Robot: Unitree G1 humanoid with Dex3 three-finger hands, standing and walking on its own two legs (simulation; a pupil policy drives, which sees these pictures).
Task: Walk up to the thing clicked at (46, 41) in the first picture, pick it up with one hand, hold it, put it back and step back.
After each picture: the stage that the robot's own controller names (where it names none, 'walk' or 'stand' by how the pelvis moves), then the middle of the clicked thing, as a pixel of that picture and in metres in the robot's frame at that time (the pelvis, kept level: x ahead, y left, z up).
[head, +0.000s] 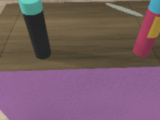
stand; (37, 30) +0.53 +0.20 +0.12
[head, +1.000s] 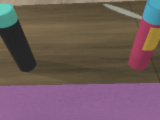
stand; (16, 42) +0.45 +0.25 +0.13
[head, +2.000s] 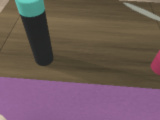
stand; (38, 33) +0.45 +0.17 +0.15
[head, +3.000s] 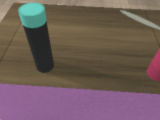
stand; (39, 42) +0.45 +0.17 +0.12
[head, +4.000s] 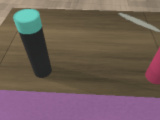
stand; (36, 48) +0.43 +0.18 +0.12
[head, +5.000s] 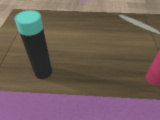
stand; (37, 49) +0.43 +0.18 +0.12
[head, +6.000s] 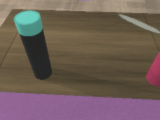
rise first; (36, 50) +0.42 +0.18 +0.12
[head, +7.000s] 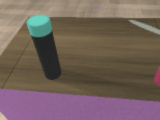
rise first; (46, 51) +0.44 +0.18 +0.12
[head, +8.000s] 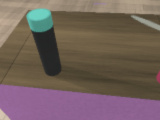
go down; (47, 46) +0.44 +0.17 +0.13
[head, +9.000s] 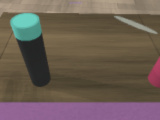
go down; (34, 55) +0.40 +0.16 +0.14
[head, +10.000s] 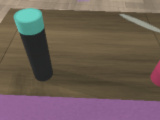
close in; (37, 50) +0.42 +0.16 +0.14
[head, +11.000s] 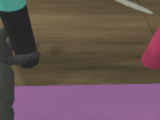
close; (20, 32) +0.44 +0.18 +0.16
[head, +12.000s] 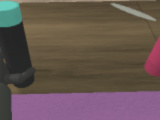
lift; (15, 49) +0.39 +0.20 +0.16
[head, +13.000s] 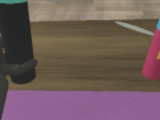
lift; (16, 37) +0.33 +0.18 +0.28
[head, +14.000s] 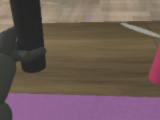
hold; (28, 25) +0.36 +0.16 +0.30
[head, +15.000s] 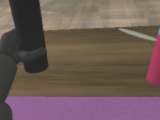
hold; (29, 26) +0.35 +0.15 +0.32
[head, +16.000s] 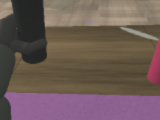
crouch; (29, 14) +0.34 +0.14 +0.34
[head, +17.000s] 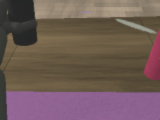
crouch; out of the picture +0.43 +0.17 +0.33
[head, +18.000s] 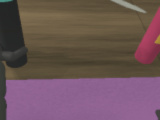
lower; (9, 28) +0.46 +0.21 +0.16
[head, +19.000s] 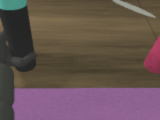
lower; (18, 33) +0.44 +0.19 +0.17
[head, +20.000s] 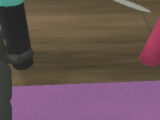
lower; (15, 31) +0.45 +0.19 +0.17
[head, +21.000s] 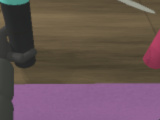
lower; (19, 29) +0.45 +0.19 +0.17
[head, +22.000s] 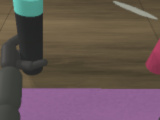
open; (30, 38) +0.43 +0.16 +0.16
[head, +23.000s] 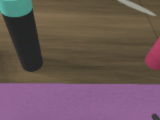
sink last; (24, 36) +0.42 +0.17 +0.16
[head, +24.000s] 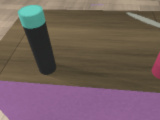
sink last; (40, 44) +0.44 +0.19 +0.15
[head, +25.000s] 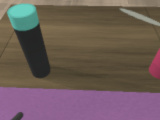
stand; (33, 46) +0.41 +0.18 +0.15
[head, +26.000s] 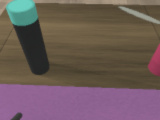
stand; (32, 42) +0.42 +0.18 +0.16
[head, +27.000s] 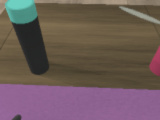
stand; (31, 41) +0.42 +0.18 +0.17
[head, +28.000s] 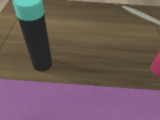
stand; (36, 38) +0.42 +0.17 +0.16
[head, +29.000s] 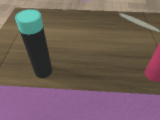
walk; (37, 48) +0.43 +0.18 +0.12
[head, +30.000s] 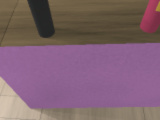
walk; (39, 7) +0.58 +0.19 +0.13
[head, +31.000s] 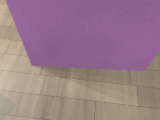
walk; out of the picture +0.94 +0.15 +0.15
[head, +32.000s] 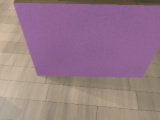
stand; out of the picture +1.04 +0.18 +0.13
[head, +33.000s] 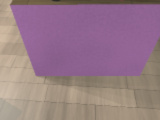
stand; out of the picture +1.05 +0.19 +0.12
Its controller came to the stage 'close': yes
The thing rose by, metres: 0.22
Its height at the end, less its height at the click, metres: +0.00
